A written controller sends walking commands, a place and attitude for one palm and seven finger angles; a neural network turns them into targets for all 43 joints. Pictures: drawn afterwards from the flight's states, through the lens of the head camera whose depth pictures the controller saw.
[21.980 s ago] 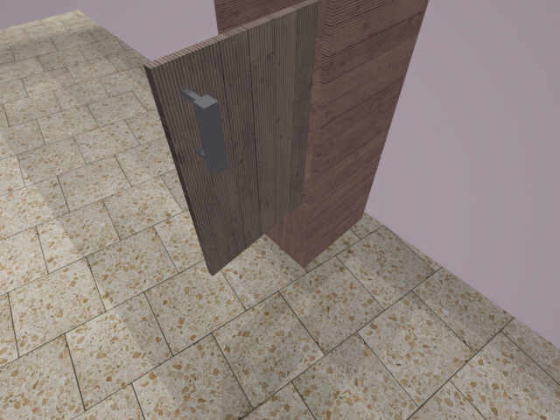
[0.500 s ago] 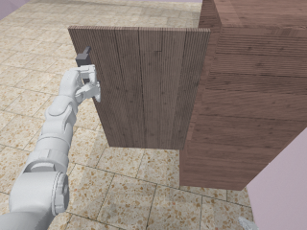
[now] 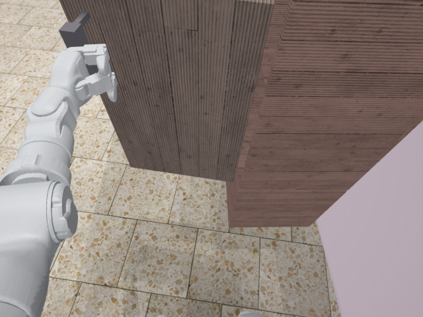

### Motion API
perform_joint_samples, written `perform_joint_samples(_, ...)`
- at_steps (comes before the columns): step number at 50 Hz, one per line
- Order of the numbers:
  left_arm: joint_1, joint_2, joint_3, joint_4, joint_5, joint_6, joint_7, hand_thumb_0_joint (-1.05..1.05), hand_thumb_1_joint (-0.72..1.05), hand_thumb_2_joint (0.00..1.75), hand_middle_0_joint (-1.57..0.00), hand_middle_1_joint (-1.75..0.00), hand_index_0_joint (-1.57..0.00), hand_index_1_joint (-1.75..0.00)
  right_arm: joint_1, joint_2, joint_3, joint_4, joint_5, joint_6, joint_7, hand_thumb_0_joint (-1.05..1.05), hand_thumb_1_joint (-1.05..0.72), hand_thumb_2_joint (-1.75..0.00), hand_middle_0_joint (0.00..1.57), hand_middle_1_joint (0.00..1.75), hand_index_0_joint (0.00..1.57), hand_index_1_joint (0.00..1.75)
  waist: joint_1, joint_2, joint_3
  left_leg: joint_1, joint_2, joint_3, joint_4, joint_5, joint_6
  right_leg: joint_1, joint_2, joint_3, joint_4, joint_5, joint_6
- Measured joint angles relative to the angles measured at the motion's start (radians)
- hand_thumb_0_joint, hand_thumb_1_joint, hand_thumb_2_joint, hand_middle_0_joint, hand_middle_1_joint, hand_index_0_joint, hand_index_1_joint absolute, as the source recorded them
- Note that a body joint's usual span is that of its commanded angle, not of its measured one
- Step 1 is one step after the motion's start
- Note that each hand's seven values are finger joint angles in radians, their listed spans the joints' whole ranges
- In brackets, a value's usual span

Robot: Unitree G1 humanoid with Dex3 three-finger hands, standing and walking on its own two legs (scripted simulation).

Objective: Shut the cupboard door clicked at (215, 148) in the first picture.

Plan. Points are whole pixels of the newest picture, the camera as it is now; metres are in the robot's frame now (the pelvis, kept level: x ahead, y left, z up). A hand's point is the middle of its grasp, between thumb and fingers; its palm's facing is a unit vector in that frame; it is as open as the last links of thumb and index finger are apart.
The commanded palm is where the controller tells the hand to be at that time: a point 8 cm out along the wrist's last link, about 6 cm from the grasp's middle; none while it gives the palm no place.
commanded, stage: push the door shut along its arc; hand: left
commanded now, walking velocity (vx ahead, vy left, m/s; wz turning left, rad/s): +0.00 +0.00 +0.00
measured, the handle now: (90, 54) +0.59 +0.18 +0.15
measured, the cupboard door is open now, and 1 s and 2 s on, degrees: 80 72 62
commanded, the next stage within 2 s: pull the fist back off the door in 1.06 s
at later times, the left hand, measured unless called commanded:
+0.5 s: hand (137, 56) +0.56 +0.08 +0.17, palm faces -0.34 -0.94 +0.02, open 3.1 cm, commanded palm +0.57 +0.14 +0.16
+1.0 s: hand (145, 49) +0.58 +0.07 +0.17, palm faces -0.39 -0.92 +0.00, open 3.2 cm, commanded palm +0.62 +0.09 +0.16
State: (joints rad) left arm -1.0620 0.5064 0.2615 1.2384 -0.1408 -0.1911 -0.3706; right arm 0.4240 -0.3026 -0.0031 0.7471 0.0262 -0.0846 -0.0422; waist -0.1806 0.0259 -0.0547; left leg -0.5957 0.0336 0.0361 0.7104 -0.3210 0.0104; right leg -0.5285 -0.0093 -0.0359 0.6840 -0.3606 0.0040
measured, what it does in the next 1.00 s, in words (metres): stands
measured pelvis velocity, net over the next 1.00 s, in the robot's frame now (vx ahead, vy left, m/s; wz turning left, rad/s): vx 0.01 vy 0.00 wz -0.01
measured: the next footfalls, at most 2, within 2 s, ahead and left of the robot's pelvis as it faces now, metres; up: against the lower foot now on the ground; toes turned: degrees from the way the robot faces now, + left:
none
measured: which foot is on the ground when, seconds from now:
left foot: down 0.00-1.00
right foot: down 0.00-1.00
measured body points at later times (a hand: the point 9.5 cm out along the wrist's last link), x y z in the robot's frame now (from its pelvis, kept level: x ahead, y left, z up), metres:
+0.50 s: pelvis +0.01 +0.00 -0.01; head +0.12 +0.00 +0.43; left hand +0.58 +0.14 +0.17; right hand -0.05 -0.27 -0.12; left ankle +0.01 +0.11 -0.72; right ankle -0.02 -0.12 -0.72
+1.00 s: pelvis +0.01 +0.00 -0.02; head +0.15 +0.01 +0.41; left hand +0.60 +0.12 +0.17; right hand -0.06 -0.28 -0.12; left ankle +0.01 +0.11 -0.72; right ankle -0.02 -0.12 -0.72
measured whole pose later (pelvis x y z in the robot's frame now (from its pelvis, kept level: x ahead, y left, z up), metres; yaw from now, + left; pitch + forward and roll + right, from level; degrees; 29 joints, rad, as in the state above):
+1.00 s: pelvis +0.01 +0.00 -0.02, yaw +0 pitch +21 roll -2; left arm -1.46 0.60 0.20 1.43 -0.08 -0.13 -0.45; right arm 0.42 -0.30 0.00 0.78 -0.02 -0.05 -0.06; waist -0.27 0.04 -0.06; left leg -0.83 0.05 0.02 0.84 -0.38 0.01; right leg -0.75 0.01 -0.05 0.78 -0.40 0.00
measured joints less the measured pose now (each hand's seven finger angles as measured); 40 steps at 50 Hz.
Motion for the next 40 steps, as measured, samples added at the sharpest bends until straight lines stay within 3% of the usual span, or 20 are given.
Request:
perform_joint_samples(16,-0.149,0.017,0.006,0.073,0.039,0.029,-0.033,0.02,0.90,0.90,-1.30,-1.50,-1.30,-1.50,0.014,0.009,0.005,-0.013,-0.026,0.017,0.008,0.00,-0.90,-0.90,0.20,0.29,0.20,0.30,-0.037,0.012,-0.014,-0.095,0.005,0.005,0.046,-0.025,0.005,-0.091,0.004,0.007,0.032,-0.015,0.006)
perform_joint_samples(23,-0.211,0.050,0.036,0.117,0.068,0.038,-0.039,0.02,0.90,0.90,-1.30,-1.50,-1.30,-1.50,0.013,0.006,0.011,-0.033,-0.032,0.031,0.002,0.00,-0.90,-0.90,0.20,0.29,0.20,0.30,-0.068,0.018,-0.013,-0.124,0.012,0.010,0.060,-0.034,0.005,-0.123,0.010,0.013,0.045,-0.020,0.005)
perform_joint_samples(29,-0.242,0.084,0.055,0.138,0.078,0.042,-0.068,0.02,0.90,0.90,-1.30,-1.50,-1.30,-1.50,0.026,0.002,0.012,-0.036,-0.034,0.050,-0.004,0.00,-0.90,-0.90,0.20,0.29,0.20,0.30,-0.079,0.020,-0.014,-0.137,0.018,0.015,0.065,-0.041,0.003,-0.140,0.015,0.019,0.050,-0.025,0.003)
perform_joint_samples(40,-0.303,0.092,-0.008,0.159,0.064,0.057,-0.094,0.02,0.91,0.92,-1.30,-1.50,-1.30,-1.50,0.032,0.000,0.005,-0.001,-0.039,0.061,-0.009,0.00,-0.90,-0.90,0.20,0.29,0.20,0.30,-0.079,0.014,-0.014,-0.170,0.021,-0.005,0.086,-0.050,-0.004,-0.162,0.020,0.001,0.061,-0.035,-0.004)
